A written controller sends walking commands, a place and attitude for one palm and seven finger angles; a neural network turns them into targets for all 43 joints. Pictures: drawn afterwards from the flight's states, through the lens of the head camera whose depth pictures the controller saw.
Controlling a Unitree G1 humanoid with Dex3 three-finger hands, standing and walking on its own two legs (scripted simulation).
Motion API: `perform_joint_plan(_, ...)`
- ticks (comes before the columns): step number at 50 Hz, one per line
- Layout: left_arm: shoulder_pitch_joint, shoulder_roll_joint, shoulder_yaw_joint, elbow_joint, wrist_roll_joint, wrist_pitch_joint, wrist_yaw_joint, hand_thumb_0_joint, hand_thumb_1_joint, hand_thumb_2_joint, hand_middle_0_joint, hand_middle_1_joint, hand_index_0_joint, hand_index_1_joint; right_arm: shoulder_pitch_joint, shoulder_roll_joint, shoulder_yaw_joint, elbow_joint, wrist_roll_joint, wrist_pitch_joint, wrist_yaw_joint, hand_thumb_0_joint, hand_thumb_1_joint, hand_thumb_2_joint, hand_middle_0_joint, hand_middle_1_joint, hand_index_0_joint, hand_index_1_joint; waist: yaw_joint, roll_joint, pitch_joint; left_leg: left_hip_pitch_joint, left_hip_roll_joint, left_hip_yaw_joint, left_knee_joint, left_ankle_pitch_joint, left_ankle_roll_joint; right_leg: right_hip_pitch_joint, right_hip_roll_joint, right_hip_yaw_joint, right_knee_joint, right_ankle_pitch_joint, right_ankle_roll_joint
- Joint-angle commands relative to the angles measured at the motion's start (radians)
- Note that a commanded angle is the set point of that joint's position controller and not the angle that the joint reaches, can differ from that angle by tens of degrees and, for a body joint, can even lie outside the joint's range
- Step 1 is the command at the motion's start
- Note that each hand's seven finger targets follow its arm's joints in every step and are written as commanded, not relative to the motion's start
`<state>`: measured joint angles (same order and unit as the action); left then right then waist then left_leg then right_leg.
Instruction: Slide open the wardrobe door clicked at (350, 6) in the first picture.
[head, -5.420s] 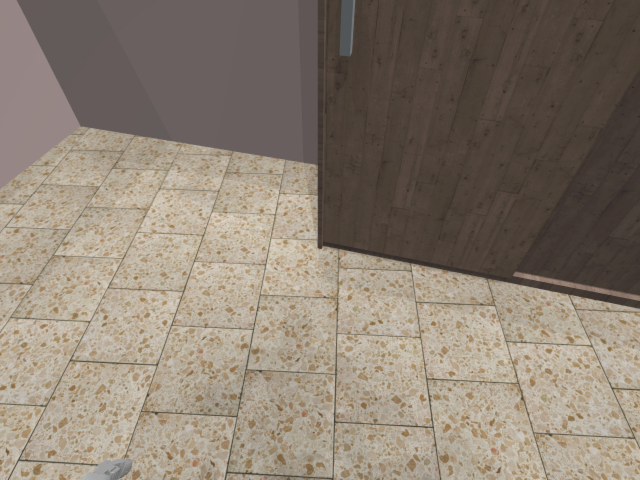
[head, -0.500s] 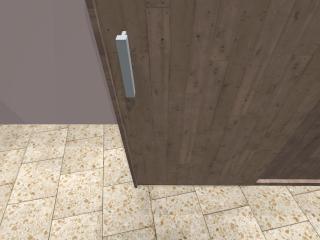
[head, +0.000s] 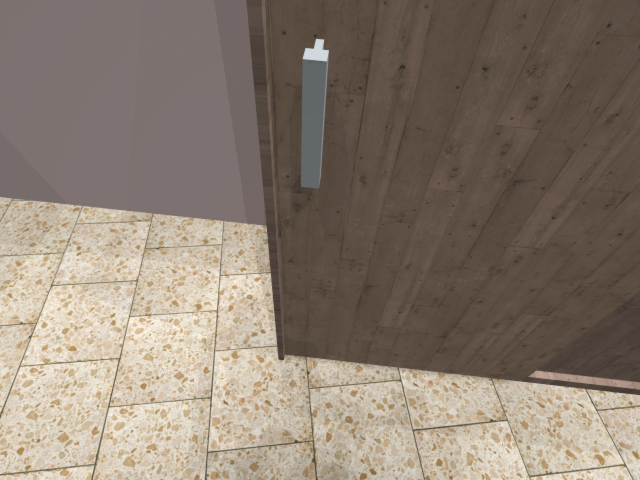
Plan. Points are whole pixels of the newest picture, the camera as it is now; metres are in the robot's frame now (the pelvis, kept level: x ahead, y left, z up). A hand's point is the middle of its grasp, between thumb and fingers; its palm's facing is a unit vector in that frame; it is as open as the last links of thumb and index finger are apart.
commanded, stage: come to a stop and stand still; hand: left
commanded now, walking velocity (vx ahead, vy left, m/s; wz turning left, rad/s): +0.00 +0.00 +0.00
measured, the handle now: (314, 118) +0.53 +0.08 +0.17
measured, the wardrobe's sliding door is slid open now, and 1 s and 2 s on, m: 0.00 0.00 0.00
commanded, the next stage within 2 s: look again from close up in 0.26 s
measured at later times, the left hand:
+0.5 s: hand out of the picture +0.02 +0.19 -0.17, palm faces -0.01 -0.97 -0.23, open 7.3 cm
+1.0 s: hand out of the picture -0.06 +0.17 -0.17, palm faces +0.03 -0.98 -0.19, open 7.4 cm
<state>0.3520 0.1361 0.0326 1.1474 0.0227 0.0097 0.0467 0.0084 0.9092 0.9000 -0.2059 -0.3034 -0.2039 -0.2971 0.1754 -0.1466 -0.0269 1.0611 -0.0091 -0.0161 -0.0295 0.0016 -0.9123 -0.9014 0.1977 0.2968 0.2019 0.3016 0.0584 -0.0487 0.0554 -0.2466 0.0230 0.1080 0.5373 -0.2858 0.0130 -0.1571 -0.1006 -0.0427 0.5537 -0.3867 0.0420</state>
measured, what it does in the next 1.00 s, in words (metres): stands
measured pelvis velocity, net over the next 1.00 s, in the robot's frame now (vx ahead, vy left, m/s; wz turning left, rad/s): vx -0.05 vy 0.00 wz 0.01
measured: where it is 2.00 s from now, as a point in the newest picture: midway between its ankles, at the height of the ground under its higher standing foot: outside the picture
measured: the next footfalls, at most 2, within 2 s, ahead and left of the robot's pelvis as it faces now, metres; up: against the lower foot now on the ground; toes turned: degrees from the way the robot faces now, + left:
none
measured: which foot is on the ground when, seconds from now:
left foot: down 0.00-1.00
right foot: down 0.00-1.00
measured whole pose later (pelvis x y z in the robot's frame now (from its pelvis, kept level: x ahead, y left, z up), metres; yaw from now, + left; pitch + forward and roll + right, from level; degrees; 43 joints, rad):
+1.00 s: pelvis -0.05 +0.00 +0.00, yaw +1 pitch -2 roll +0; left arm 0.34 0.15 -0.01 1.07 0.02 0.00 0.03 0.01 0.91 0.90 -0.20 -0.30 -0.20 -0.30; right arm 0.32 -0.15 0.00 1.06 -0.01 0.00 -0.01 0.00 -0.91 -0.90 0.20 0.30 0.20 0.30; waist 0.00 0.00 0.01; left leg -0.28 0.03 0.10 0.50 -0.19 0.02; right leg -0.21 -0.07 -0.08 0.52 -0.28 0.02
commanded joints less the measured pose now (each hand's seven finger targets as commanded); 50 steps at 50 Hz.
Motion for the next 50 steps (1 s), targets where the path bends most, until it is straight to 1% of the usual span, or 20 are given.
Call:
perform_joint_plan(1,0.033,0.055,-0.002,-0.038,-0.009,0.002,-0.002,0.000,0.900,0.900,-0.200,-0.300,-0.200,-0.300,0.101,-0.132,-0.017,0.010,-0.002,-0.003,-0.018,0.000,-0.900,-0.900,0.200,0.300,0.200,0.300,-0.047,0.257,-0.018,0.137,0.225,-0.180,-0.187,0.666,0.098,-0.113,0.005,-0.011,0.066,-0.037,-0.012)
perform_joint_plan(3,0.053,0.062,-0.004,-0.022,-0.009,-0.001,-0.005,0.000,0.900,0.900,-0.200,-0.300,-0.200,-0.300,0.054,-0.126,-0.014,0.003,0.001,-0.003,-0.020,0.000,-0.900,-0.900,0.200,0.300,0.200,0.300,-0.030,0.208,-0.034,0.139,0.197,-0.150,-0.160,0.635,0.081,-0.071,-0.001,-0.003,-0.037,0.066,-0.015)
perform_joint_plan(4,0.067,0.067,-0.007,-0.007,-0.007,-0.006,-0.007,0.000,0.900,0.900,-0.200,-0.300,-0.200,-0.300,0.043,-0.120,-0.015,0.002,0.004,-0.003,-0.021,0.000,-0.900,-0.900,0.200,0.300,0.200,0.300,-0.027,0.148,-0.036,0.130,0.176,-0.137,-0.137,0.603,0.061,-0.037,-0.002,0.001,-0.117,0.189,-0.017)
perform_joint_plan(5,0.066,0.076,-0.008,-0.003,-0.005,-0.011,-0.007,0.000,0.900,0.900,-0.200,-0.300,-0.200,-0.300,0.039,-0.113,-0.015,-0.001,0.007,-0.003,-0.019,0.000,-0.900,-0.900,0.200,0.300,0.200,0.300,-0.034,0.095,-0.053,0.135,0.149,-0.116,-0.123,0.551,0.037,-0.016,-0.016,0.018,-0.157,0.312,-0.023)
perform_joint_plan(6,0.052,0.086,-0.010,-0.008,-0.005,-0.015,-0.008,0.000,0.900,0.900,-0.200,-0.300,-0.200,-0.300,0.038,-0.103,-0.014,0.003,0.009,-0.002,-0.015,0.000,-0.900,-0.900,0.200,0.300,0.200,0.300,-0.045,0.083,-0.063,0.141,0.130,-0.103,-0.133,0.469,0.018,-0.013,-0.031,0.027,-0.167,0.366,-0.029)
perform_joint_plan(7,0.027,0.094,-0.010,-0.009,-0.004,-0.017,-0.008,0.000,0.900,0.900,-0.200,-0.300,-0.200,-0.300,0.041,-0.099,-0.015,0.008,0.006,0.001,-0.012,0.000,-0.900,-0.900,0.200,0.300,0.200,0.300,-0.052,0.022,-0.049,0.143,0.118,-0.101,-0.132,0.434,0.008,-0.017,-0.030,0.021,-0.167,0.399,-0.030)
perform_joint_plan(8,0.009,0.095,-0.011,-0.014,-0.005,-0.019,-0.008,0.000,0.900,0.900,-0.200,-0.300,-0.200,-0.300,0.051,-0.101,-0.016,0.012,0.005,0.001,-0.011,0.000,-0.900,-0.900,0.200,0.300,0.200,0.300,-0.058,-0.006,-0.049,0.147,0.117,-0.096,-0.138,0.419,0.004,-0.014,-0.032,0.019,-0.168,0.411,-0.031)
perform_joint_plan(12,-0.011,0.104,-0.010,-0.029,-0.006,-0.020,-0.007,0.000,0.900,0.900,-0.200,-0.300,-0.200,-0.300,0.067,-0.099,-0.010,0.034,0.001,-0.006,-0.007,0.000,-0.900,-0.900,0.200,0.300,0.200,0.300,-0.056,0.018,-0.057,0.148,0.115,-0.093,-0.170,0.404,0.002,0.009,-0.035,0.012,-0.183,0.373,-0.031)
perform_joint_plan(17,-0.036,0.116,-0.009,-0.033,-0.008,-0.017,-0.007,0.000,0.900,0.900,-0.200,-0.300,-0.200,-0.300,0.068,-0.098,-0.003,0.048,-0.001,-0.007,-0.005,0.000,-0.900,-0.900,0.200,0.300,0.200,0.300,-0.051,0.040,-0.026,0.127,0.110,-0.097,-0.201,0.348,-0.002,0.017,-0.036,0.014,-0.210,0.320,-0.033)
perform_joint_plan(18,0.000,0.127,-0.026,-0.049,0.010,-0.036,0.032,0.000,0.900,0.900,-0.200,-0.300,-0.200,-0.300,0.059,-0.176,-0.007,-0.036,0.002,-0.012,0.009,0.000,-0.900,-0.900,0.200,0.300,0.200,0.300,-0.054,0.036,0.051,0.051,0.117,-0.096,-0.023,0.490,-0.012,-0.079,-0.035,0.068,-0.180,0.412,-0.038)
perform_joint_plan(19,-0.010,0.149,-0.017,-0.067,0.008,-0.056,0.026,0.000,0.900,0.900,-0.200,-0.300,-0.200,-0.300,0.045,-0.140,0.003,-0.061,-0.008,-0.014,0.014,0.000,-0.900,-0.900,0.200,0.300,0.200,0.300,-0.058,0.093,0.021,0.046,0.097,-0.090,-0.030,0.454,-0.014,-0.050,-0.062,0.041,-0.144,0.561,-0.058)
perform_joint_plan(20,-0.018,0.163,-0.016,-0.084,0.006,-0.057,0.017,0.000,0.900,0.900,-0.200,-0.300,-0.200,-0.300,0.089,-0.111,0.000,-0.045,-0.013,-0.022,0.010,0.000,-0.900,-0.900,0.200,0.300,0.200,0.300,-0.063,0.111,-0.040,0.068,0.082,-0.093,-0.048,0.429,-0.003,-0.010,-0.061,0.033,-0.083,0.603,-0.073)
perform_joint_plan(21,-0.021,0.162,-0.020,-0.094,-0.004,-0.055,0.012,0.000,0.900,0.900,-0.200,-0.300,-0.200,-0.300,0.118,-0.131,0.001,-0.046,-0.013,-0.021,0.006,0.000,-0.900,-0.900,0.200,0.300,0.200,0.300,-0.064,0.091,-0.123,0.091,0.092,-0.100,-0.047,0.424,0.008,0.017,-0.047,0.025,-0.073,0.521,-0.077)
perform_joint_plan(23,-0.039,0.154,-0.018,-0.111,-0.009,-0.045,0.005,0.000,0.900,0.900,-0.200,-0.300,-0.200,-0.300,0.118,-0.144,-0.002,-0.060,-0.008,-0.017,0.004,0.000,-0.900,-0.900,0.200,0.300,0.200,0.300,-0.065,0.087,-0.163,0.108,0.102,-0.108,-0.055,0.425,0.019,0.017,-0.020,0.012,-0.070,0.372,-0.075)
perform_joint_plan(24,-0.046,0.158,-0.018,-0.120,-0.008,-0.041,0.003,0.000,0.900,0.900,-0.200,-0.300,-0.200,-0.300,0.116,-0.146,-0.001,-0.067,-0.009,-0.016,0.003,0.000,-0.900,-0.900,0.200,0.300,0.200,0.300,-0.062,0.094,-0.149,0.097,0.104,-0.113,-0.052,0.425,0.024,0.010,-0.015,0.008,-0.069,0.342,-0.074)
perform_joint_plan(28,-0.056,0.154,-0.021,-0.131,-0.008,-0.022,-0.007,0.000,0.900,0.900,-0.200,-0.300,-0.200,-0.300,0.110,-0.146,0.002,-0.080,-0.008,-0.004,0.007,0.000,-0.900,-0.900,0.200,0.300,0.200,0.300,-0.060,0.052,-0.002,-0.013,0.089,-0.119,-0.117,0.143,0.025,-0.068,-0.010,0.017,-0.115,0.129,-0.070)
perform_joint_plan(33,-0.042,0.156,-0.021,-0.139,-0.007,-0.014,-0.012,0.000,0.900,0.900,-0.200,-0.300,-0.200,-0.300,0.139,-0.137,0.002,-0.080,-0.011,0.006,0.014,0.000,-0.900,-0.900,0.200,0.300,0.200,0.300,-0.064,0.028,0.072,-0.072,0.069,-0.122,-0.163,-0.072,0.018,-0.138,-0.012,0.039,-0.160,-0.036,-0.077)
perform_joint_plan(38,-0.020,0.150,-0.020,-0.147,-0.008,-0.014,-0.012,0.000,0.900,0.900,-0.200,-0.300,-0.200,-0.300,0.169,-0.128,0.002,-0.071,-0.011,0.006,0.015,0.000,-0.900,-0.900,0.200,0.300,0.200,0.300,-0.066,0.025,0.045,-0.063,0.071,-0.124,-0.169,-0.094,0.016,-0.153,-0.011,0.042,-0.166,-0.054,-0.075)
perform_joint_plan(44,0.011,0.133,-0.020,-0.138,-0.007,-0.020,-0.012,0.000,0.900,0.900,-0.200,-0.300,-0.200,-0.300,0.183,-0.113,0.004,-0.054,-0.008,-0.002,0.014,0.000,-0.900,-0.900,0.200,0.300,0.200,0.300,-0.061,0.038,0.019,-0.045,0.079,-0.127,-0.177,-0.050,0.017,-0.137,-0.010,0.039,-0.168,0.004,-0.071)
perform_joint_plan(50,0.039,0.123,-0.024,-0.116,-0.006,-0.026,-0.012,0.000,0.900,0.900,-0.200,-0.300,-0.200,-0.300,0.181,-0.104,0.007,-0.035,-0.003,-0.005,0.013,0.000,-0.900,-0.900,0.200,0.300,0.200,0.300,-0.058,0.032,0.027,-0.038,0.079,-0.113,-0.170,-0.004,0.013,-0.129,-0.017,0.044,-0.185,0.046,-0.069)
